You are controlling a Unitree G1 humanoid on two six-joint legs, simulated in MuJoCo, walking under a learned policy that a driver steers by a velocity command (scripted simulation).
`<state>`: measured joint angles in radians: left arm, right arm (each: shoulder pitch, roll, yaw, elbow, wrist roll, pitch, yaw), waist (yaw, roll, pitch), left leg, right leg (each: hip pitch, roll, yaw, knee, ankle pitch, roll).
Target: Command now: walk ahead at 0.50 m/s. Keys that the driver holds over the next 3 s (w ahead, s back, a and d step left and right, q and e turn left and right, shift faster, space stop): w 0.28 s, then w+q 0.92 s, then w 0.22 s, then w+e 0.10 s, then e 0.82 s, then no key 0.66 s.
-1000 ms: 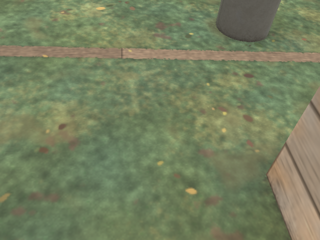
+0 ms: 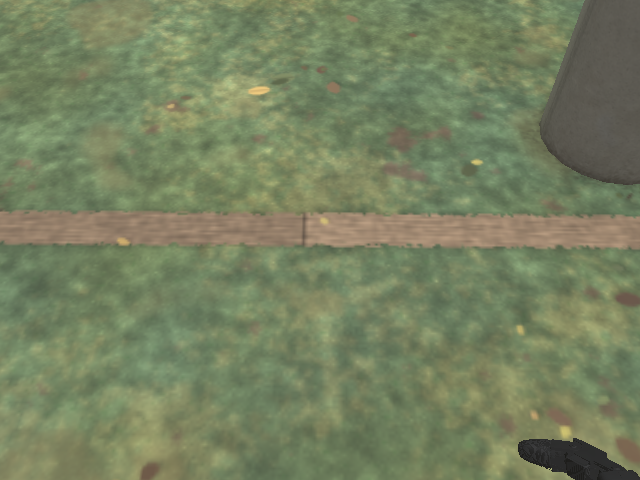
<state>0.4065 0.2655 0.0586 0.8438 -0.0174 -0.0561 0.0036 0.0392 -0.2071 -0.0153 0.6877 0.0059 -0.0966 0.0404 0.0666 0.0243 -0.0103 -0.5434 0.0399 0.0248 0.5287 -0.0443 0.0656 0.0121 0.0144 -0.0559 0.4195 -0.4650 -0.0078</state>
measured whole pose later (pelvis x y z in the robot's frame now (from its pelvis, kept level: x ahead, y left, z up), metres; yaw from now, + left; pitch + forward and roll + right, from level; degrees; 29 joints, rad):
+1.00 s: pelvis +0.50 +0.02 +0.01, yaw +21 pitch +2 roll -2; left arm 0.33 0.26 0.08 0.90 -0.01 -0.08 0.02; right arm 0.10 -0.23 -0.07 0.67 0.02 -0.01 0.04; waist 0.08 0.03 0.01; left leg -0.63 0.09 0.02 0.69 -0.08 0.06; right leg 0.06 -0.03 -0.27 0.27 -0.35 0.04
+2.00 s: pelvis +0.91 +0.22 +0.02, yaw +18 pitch +4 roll +1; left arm 0.21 0.29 0.07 0.72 -0.02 0.02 0.03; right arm 0.12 -0.28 -0.06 0.67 -0.01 0.00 -0.05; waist 0.04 0.02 0.02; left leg -0.60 0.00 -0.15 0.83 -0.25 -0.10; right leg -0.35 0.14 0.16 0.46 -0.15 -0.08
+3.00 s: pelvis +0.93 +0.22 +0.02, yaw +0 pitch -1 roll +0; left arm 0.16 0.22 0.03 0.77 0.01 0.01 0.00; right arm 0.22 -0.25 -0.04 0.83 -0.01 0.00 -0.02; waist 0.00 -0.01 0.02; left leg -0.20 0.04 -0.02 0.50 -0.29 -0.04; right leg -0.23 0.04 0.02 0.50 -0.26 -0.03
